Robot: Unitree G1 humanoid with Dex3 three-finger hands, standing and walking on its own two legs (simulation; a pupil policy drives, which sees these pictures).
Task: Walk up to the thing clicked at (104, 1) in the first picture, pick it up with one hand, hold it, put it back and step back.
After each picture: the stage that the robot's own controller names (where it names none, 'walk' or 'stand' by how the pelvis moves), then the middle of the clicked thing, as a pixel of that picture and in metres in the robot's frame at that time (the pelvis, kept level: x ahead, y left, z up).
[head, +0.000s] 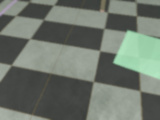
stand; (103, 3) +2.26 -0.39 -0.65
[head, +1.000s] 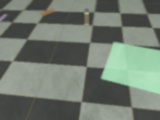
walk; (86, 17) +2.14 +0.02 -0.64
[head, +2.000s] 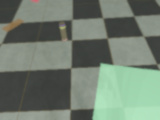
walk; (63, 31) +1.51 +0.27 -0.65
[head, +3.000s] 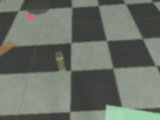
walk; (60, 62) +1.06 +0.26 -0.65
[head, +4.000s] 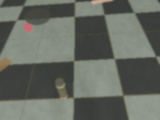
walk; (61, 89) +0.73 +0.23 -0.65
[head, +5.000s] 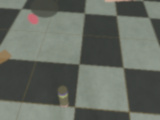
walk; (63, 97) +0.58 +0.15 -0.63
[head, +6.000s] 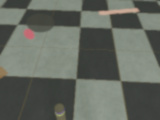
stand; (60, 115) +0.51 +0.16 -0.65
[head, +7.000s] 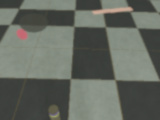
stand; (55, 116) +0.50 +0.19 -0.64
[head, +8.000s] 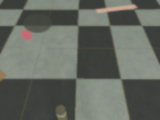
stand; (62, 116) +0.49 +0.17 -0.65
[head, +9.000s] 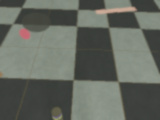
stand; (57, 118) +0.48 +0.17 -0.66
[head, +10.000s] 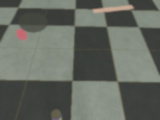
stand; out of the picture +0.45 +0.17 -0.66
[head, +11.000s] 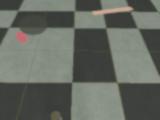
stand; out of the picture +0.45 +0.18 -0.66
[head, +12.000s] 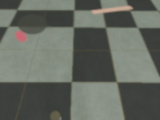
stand; out of the picture +0.45 +0.18 -0.66
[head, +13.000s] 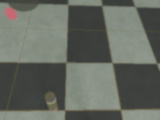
go down; (51, 102) +0.49 +0.18 -0.62
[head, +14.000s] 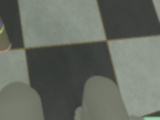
go down; out of the picture +0.51 +0.27 -0.23
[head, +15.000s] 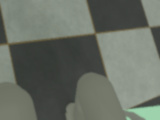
close in; out of the picture +0.50 +0.30 -0.22
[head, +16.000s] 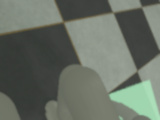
close; out of the picture +0.48 +0.33 -0.16
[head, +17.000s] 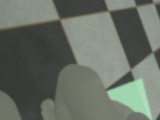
lift; out of the picture +0.45 +0.31 -0.17
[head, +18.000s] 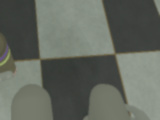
lift; out of the picture +0.36 +0.26 -0.02
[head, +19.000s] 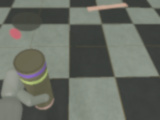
hold; (38, 85) +0.31 +0.14 +0.10
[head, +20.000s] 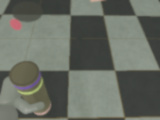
hold; (35, 93) +0.30 +0.16 +0.04
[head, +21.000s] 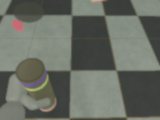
crouch; (40, 89) +0.31 +0.14 +0.04
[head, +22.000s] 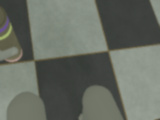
crouch; (4, 39) +0.47 +0.20 -0.05
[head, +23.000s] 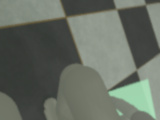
lower; out of the picture +0.43 +0.31 -0.18
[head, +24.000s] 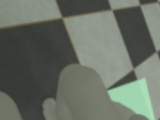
lower; out of the picture +0.44 +0.32 -0.17
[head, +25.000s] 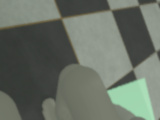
lower; out of the picture +0.44 +0.33 -0.17
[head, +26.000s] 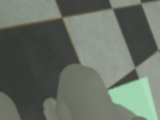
lower; out of the picture +0.44 +0.33 -0.17
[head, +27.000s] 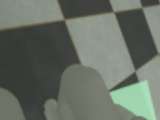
loosen; out of the picture +0.44 +0.30 -0.17
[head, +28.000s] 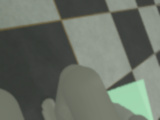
withdraw; out of the picture +0.45 +0.29 -0.18
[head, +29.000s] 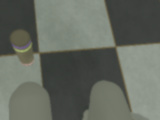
walk; (24, 50) +0.48 +0.23 -0.26
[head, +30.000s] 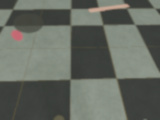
stand; out of the picture +0.42 +0.14 -0.59
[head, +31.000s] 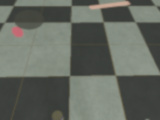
stand; out of the picture +0.44 +0.15 -0.60
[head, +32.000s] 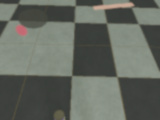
stand; out of the picture +0.43 +0.15 -0.62
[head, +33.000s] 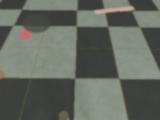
walk; out of the picture +0.46 +0.13 -0.65
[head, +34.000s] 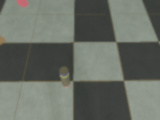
walk; (65, 78) +0.66 +0.15 -0.62
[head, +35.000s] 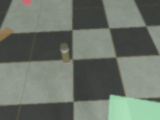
walk; (65, 54) +1.00 +0.18 -0.63
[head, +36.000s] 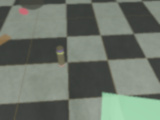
stand; (60, 56) +1.12 +0.20 -0.64
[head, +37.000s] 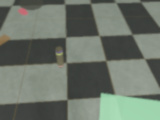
stand; (59, 57) +1.13 +0.21 -0.66
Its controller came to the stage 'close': yes
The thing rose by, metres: 0.69
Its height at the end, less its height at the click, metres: +0.00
